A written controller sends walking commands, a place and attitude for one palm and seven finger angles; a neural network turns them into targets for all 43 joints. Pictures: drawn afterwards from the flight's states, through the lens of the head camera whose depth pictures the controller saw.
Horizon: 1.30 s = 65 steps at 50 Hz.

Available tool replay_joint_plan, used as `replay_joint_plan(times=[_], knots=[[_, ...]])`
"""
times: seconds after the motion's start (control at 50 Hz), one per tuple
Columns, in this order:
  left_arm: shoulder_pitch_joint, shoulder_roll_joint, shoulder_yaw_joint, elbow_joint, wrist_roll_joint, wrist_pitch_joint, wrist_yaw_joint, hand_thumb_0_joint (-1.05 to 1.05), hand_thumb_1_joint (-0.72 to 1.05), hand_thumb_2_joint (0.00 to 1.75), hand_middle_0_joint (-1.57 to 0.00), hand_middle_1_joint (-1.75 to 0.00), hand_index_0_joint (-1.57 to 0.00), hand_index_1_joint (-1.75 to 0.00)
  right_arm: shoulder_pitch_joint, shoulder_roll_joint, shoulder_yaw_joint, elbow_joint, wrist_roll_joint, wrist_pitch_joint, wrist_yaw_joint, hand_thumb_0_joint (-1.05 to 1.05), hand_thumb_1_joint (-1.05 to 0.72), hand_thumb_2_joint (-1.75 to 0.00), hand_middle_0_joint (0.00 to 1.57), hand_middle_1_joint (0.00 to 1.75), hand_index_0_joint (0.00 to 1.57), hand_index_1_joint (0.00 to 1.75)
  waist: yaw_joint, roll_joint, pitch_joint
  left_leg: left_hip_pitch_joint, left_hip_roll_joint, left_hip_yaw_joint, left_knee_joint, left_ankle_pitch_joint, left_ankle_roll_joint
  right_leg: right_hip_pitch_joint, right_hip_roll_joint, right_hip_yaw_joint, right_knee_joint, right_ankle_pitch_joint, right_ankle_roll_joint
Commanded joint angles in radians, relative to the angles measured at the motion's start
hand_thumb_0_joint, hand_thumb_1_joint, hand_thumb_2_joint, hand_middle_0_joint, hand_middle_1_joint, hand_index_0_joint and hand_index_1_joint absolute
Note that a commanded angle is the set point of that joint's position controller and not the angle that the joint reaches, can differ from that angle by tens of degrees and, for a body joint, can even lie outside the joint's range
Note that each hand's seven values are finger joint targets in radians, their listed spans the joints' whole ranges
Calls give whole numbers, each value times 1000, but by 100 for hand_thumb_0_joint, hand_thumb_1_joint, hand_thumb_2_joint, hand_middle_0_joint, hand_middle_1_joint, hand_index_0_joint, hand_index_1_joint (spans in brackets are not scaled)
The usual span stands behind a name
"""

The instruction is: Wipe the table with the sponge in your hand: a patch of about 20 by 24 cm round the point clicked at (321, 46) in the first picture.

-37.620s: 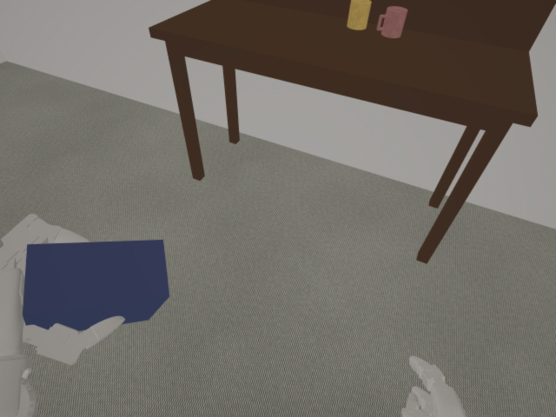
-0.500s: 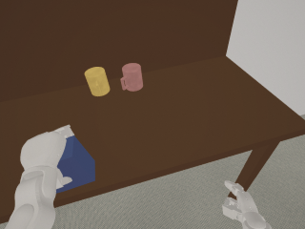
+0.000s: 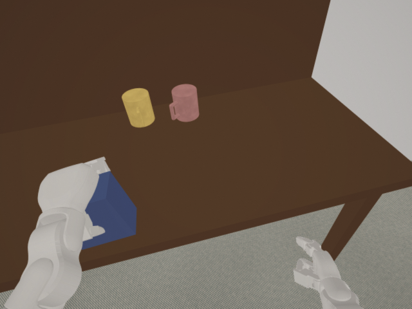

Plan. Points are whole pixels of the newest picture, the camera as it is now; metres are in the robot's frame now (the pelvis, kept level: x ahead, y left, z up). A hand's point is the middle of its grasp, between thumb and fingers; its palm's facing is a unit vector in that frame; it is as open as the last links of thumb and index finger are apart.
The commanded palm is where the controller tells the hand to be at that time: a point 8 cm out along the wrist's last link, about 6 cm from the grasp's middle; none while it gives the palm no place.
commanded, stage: lift the sponge slowly off the table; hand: left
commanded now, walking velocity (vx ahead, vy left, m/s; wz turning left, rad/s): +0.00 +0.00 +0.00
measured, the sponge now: (101, 217) +0.24 +0.26 +0.06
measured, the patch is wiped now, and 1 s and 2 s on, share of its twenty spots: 0.95 0.95 0.95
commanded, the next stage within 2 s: bring the sponge back beside the body in 1.28 s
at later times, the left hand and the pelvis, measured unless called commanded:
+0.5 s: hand (84, 188) +0.24 +0.26 +0.15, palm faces +0.12 -0.13 -0.98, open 10.6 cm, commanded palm +0.20 +0.26 +0.23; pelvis -0.01 -0.01 +0.00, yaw +0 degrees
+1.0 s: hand (84, 170) +0.25 +0.25 +0.19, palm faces +0.18 -0.11 -0.98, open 10.6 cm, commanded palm +0.20 +0.26 +0.26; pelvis -0.02 -0.02 +0.00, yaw +0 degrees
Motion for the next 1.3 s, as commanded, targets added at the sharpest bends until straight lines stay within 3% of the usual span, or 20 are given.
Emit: replay_joint_plan(times=[0.0, 0.24, 0.26, 0.42, 0.46, 0.48, 0.56, 0.7, 0.76, 0.78, 0.86, 0.92, 0.98, 1.02, 1.14, 1.16, 1.18, 1.22, 1.26, 1.28], knots=[[-267, 210, 164, -198, 39, 3, 41, 0, 10, 130, -120, -160, -120, -160, -226, -104, -37, -177, 0, -48, -8, 0, -90, -90, 20, 30, 20, 30, 1, -31, -191, -165, 22, -76, -69, 369, -10, 236, 12, 74, 3, 195, -74], [-303, 275, 202, -205, 15, 15, 0, 0, 10, 130, -120, -160, -120, -160, -227, -115, -39, -185, 5, -46, -15, 0, -90, -90, 20, 30, 20, 30, 3, -29, -217, -158, 10, -71, -60, 353, -3, 237, 1, 77, -2, 188, -67], [-310, 299, 221, -234, 18, 16, -4, 0, 10, 130, -120, -160, -120, -160, -258, -113, -36, -199, 13, -54, -16, 0, -90, -90, 20, 30, 20, 30, 0, -26, -221, -151, 12, -81, -57, 329, -1, 227, 13, 112, -5, 165, -73], [-348, 283, 204, -221, 9, 8, -14, 0, 10, 130, -120, -160, -120, -160, -225, -111, -38, -186, 7, -56, -17, 0, -90, -90, 20, 30, 20, 30, 1, -39, -215, -150, 11, -74, -61, 352, -8, 224, 1, 76, -6, 176, -67], [-348, 319, 241, -269, 7, 13, -13, 0, 10, 130, -120, -160, -120, -160, -260, -108, -35, -205, 14, -60, -14, 0, -90, -90, 20, 30, 20, 30, 8, -19, -235, -147, 11, -83, -60, 337, -4, 235, 12, 121, -2, 172, -75], [-385, 305, 226, -267, 14, 13, -11, 0, 10, 130, -120, -160, -120, -160, -233, -104, -32, -199, 4, -64, -12, 0, -90, -90, 20, 30, 20, 30, 11, -32, -258, -157, 8, -70, -52, 357, -6, 254, -4, 84, 14, 188, -69], [-365, 310, 234, -269, -7, 28, -20, 0, 10, 130, -120, -160, -120, -160, -271, -104, -30, -209, 17, -53, -11, 0, -90, -90, 20, 30, 20, 30, 3, -33, -212, -155, 13, -79, -63, 305, -7, 208, 10, 120, -10, 131, -72], [-456, 315, 212, -157, -8, 54, -31, 0, 10, 130, -120, -160, -120, -160, -244, -109, -23, -187, 13, -54, -23, 0, -90, -90, 20, 30, 20, 30, -9, -66, -174, -179, 13, -67, -70, 245, -8, 179, -7, 93, -28, 52, -64], [-522, 330, 207, -225, -3, 51, -41, 0, 10, 130, -120, -160, -120, -160, -281, -105, -20, -211, 23, -59, -26, 0, -90, -90, 20, 30, 20, 30, -8, -18, -212, -165, 11, -74, -76, 223, -4, 187, 4, 116, -27, 32, -67], [-558, 322, 196, -228, 4, 49, -41, 0, 10, 130, -120, -160, -120, -160, -256, -104, -19, -205, 14, -68, -25, 0, -90, -90, 20, 30, 20, 30, 2, -12, -253, -164, 7, -64, -69, 258, -1, 219, -10, 80, -6, 64, -65], [-517, 342, 223, -220, -5, 51, -55, 0, 10, 130, -120, -160, -120, -160, -271, -105, -21, -209, 21, -66, -23, 0, -90, -90, 20, 30, 20, 30, 3, -18, -234, -166, 11, -77, -75, 252, -4, 211, 3, 119, -17, 73, -70], [-512, 350, 230, -149, -12, 56, -59, 0, 10, 130, -120, -160, -120, -160, -244, -112, -24, -187, 14, -58, -22, 0, -90, -90, 20, 30, 20, 30, 6, -60, -205, -185, 9, -66, -74, 251, -7, 202, -12, 90, -21, 65, -62], [-556, 385, 262, -198, -5, 57, -56, 0, 10, 130, -120, -160, -120, -160, -253, -109, -20, -205, 10, -67, -18, 0, -90, -90, 20, 30, 20, 30, 21, -47, -277, -191, 4, -61, -55, 278, -6, 249, -21, 103, 8, 96, -69], [-516, 371, 251, -149, -21, 62, -65, 0, 10, 130, -120, -160, -120, -160, -249, -114, -23, -192, 15, -52, -15, 0, -90, -90, 20, 30, 20, 30, 11, -49, -226, -193, 5, -62, -62, 272, -10, 214, -17, 101, -10, 94, -65], [-540, 364, 240, -215, -38, 63, -79, 0, 10, 130, -120, -160, -120, -160, -253, -111, -26, -205, 17, -64, -17, 0, -90, -90, 20, 30, 20, 30, 14, -35, -261, -174, 3, -63, -54, 290, -6, 218, -19, 88, -1, 119, -62], [-549, 381, 258, -256, -38, 65, -80, 0, 10, 130, -120, -160, -120, -160, -280, -109, -23, -225, 28, -72, -17, 0, -90, -90, 20, 30, 20, 30, 9, -34, -264, -167, 9, -74, -51, 276, -5, 208, -5, 126, -2, 101, -69], [-567, 362, 241, -238, -30, 67, -80, 0, 10, 130, -120, -160, -120, -160, -253, -106, -19, -218, 17, -77, -16, 0, -90, -90, 20, 30, 20, 30, 15, -55, -275, -181, 5, -59, -43, 294, -6, 228, -23, 90, 13, 115, -64], [-510, 340, 227, -178, -44, 71, -85, 0, 10, 130, -120, -160, -120, -160, -246, -112, -23, -203, 21, -62, -18, 0, -90, -90, 20, 30, 20, 30, 5, -70, -205, -186, 10, -62, -59, 258, -9, 179, -17, 85, -13, 74, -59], [-530, 367, 249, -229, -43, 69, -83, 0, 10, 130, -120, -160, -120, -160, -275, -109, -21, -224, 31, -66, -20, 0, -90, -90, 20, 30, 20, 30, 3, -64, -221, -178, 14, -69, -52, 239, -6, 169, -6, 124, -16, 49, -66], [-566, 358, 237, -234, -32, 69, -81, 0, 10, 130, -120, -160, -120, -160, -252, -110, -19, -221, 20, -70, -19, 0, -90, -90, 20, 30, 20, 30, 10, -59, -260, -179, 8, -55, -44, 265, -6, 205, -23, 92, 3, 76, -61]])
